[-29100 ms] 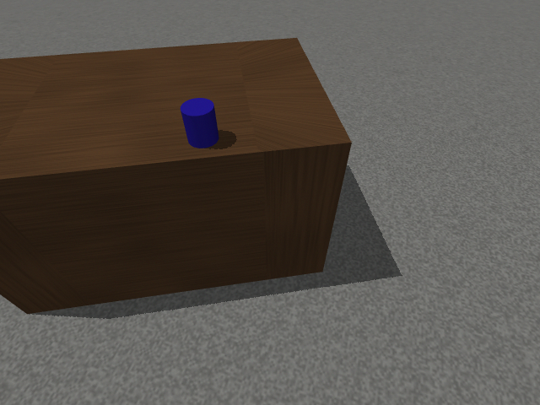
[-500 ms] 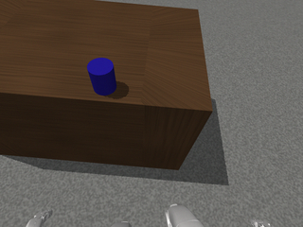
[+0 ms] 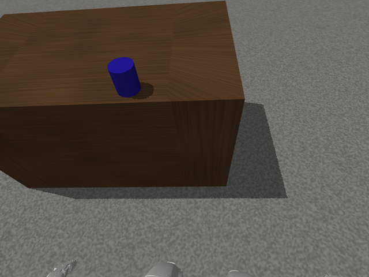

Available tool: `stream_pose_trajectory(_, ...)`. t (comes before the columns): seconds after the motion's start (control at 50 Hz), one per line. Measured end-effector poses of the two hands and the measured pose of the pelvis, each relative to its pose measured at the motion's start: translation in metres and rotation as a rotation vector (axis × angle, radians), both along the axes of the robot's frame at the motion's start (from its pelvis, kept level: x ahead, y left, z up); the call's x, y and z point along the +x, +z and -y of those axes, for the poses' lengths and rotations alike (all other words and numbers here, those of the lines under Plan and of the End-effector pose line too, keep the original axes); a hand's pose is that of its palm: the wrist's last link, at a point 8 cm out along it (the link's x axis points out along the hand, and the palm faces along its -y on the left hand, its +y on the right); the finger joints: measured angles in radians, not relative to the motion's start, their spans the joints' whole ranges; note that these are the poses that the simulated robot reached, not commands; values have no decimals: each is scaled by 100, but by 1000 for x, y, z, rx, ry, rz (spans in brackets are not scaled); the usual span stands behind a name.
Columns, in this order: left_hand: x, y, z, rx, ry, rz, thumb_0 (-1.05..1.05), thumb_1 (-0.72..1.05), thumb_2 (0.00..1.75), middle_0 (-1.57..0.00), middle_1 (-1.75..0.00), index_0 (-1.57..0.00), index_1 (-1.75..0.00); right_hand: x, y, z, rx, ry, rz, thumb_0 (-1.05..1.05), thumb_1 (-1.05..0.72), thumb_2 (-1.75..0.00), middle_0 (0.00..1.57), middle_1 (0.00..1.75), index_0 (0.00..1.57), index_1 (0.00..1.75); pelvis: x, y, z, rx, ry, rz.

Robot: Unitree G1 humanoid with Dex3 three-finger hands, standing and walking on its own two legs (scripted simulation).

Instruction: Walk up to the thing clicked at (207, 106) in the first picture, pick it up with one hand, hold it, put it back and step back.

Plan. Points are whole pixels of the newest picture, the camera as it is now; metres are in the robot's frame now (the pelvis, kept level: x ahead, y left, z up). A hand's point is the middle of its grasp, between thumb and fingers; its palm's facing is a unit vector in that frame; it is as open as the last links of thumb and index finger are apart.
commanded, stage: step back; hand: left
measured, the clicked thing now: (125, 77) +0.72 +0.23 -0.01
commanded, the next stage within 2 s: stand in 1.98 s
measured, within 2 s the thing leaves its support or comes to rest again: neither
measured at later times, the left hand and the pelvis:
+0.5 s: hand out of the picture -0.08 +0.28 -0.16, palm faces -0.06 -0.92 -0.39, open 7.4 cm; pelvis -0.17 +0.01 -0.01, yaw -4 degrees
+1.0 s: hand out of the picture -0.22 +0.27 -0.15, palm faces +0.02 -0.93 -0.37, open 7.4 cm; pelvis -0.33 +0.00 +0.00, yaw +0 degrees
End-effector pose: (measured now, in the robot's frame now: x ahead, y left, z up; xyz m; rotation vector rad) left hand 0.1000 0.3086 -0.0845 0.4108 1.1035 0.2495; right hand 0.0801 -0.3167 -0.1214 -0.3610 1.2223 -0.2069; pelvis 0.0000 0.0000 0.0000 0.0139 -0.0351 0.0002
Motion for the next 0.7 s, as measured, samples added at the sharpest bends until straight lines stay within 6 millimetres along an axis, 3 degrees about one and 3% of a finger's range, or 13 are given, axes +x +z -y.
stream_pose_trajectory(0.12,-13,-13,-22,-17,-12,90,0,89,89,-21,-30,-21,-30,-51,-2,-13,-41,33,-53,1,-90,-90,21,30,20,30,-44,-13,-17,-8,52,3)
stream_pose_trajectory(0.22,-46,-23,-31,-49,12,46,0,90,89,-20,-30,-21,-30,-88,13,-29,-40,28,-36,1,-90,-90,21,30,20,30,-77,-6,-25,-22,35,19)
stream_pose_trajectory(0.36,-113,-27,-29,-73,17,-32,0,90,89,-20,-30,-21,-30,-110,31,-31,-58,32,37,1,-90,-90,21,30,21,30,-119,3,-23,-41,-13,0)
stream_pose_trajectory(0.5,-186,-36,-12,-52,-10,-117,0,90,90,-20,-30,-21,-30,-134,18,-9,-42,35,131,1,-90,-90,21,30,21,30,-173,-10,-8,-27,-72,-4)
stream_pose_trajectory(0.6,-241,-22,1,-47,9,-144,0,90,89,-21,-30,-21,-30,-171,13,-1,-19,2,116,1,-90,-90,21,30,20,30,-206,-4,-1,-2,-66,1)
stream_pose_trajectory(0.7,-265,-11,-3,-15,19,-109,0,90,89,-21,-30,-21,-30,-216,9,-2,-14,14,70,1,-90,-90,21,30,20,30,-234,1,-1,15,-31,-9)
